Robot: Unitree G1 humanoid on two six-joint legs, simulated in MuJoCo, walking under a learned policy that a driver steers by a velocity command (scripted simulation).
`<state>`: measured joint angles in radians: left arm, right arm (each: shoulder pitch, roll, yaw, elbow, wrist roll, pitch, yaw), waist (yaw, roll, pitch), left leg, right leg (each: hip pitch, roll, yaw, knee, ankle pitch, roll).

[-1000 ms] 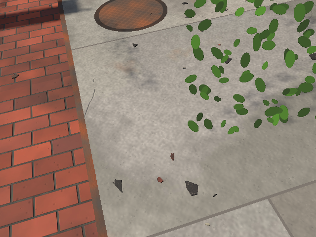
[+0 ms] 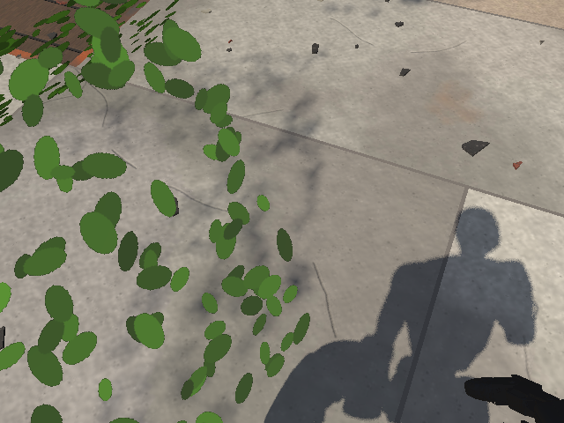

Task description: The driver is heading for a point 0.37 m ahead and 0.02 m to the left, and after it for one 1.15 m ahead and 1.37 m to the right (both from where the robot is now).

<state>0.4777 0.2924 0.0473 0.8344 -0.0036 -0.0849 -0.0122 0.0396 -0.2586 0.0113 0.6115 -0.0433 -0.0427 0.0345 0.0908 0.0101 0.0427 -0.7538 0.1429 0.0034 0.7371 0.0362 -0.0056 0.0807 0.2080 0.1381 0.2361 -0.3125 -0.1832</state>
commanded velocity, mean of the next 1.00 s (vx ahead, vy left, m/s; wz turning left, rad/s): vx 1.00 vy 0.00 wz -0.60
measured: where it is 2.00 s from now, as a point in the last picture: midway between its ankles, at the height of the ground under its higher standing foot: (555, 119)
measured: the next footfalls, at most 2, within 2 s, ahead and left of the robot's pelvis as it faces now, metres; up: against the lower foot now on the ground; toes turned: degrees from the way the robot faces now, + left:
left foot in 0.12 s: +0.35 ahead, +0.13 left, +0.00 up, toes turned -1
right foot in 0.60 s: +0.78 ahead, -0.08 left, +0.00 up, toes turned -17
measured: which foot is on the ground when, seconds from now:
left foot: up 0.00-0.10, down 0.12-0.60, up 0.62-0.98, down 1.00-1.00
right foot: down 0.00-0.14, up 0.16-0.58, down 0.60-1.00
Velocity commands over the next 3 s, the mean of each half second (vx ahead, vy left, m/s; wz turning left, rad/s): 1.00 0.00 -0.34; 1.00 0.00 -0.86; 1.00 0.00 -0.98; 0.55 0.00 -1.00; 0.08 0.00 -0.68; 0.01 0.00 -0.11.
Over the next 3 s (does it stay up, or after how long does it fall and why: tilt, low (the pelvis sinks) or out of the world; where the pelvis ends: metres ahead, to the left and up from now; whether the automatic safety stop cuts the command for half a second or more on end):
stays up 1.53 -0.83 0.01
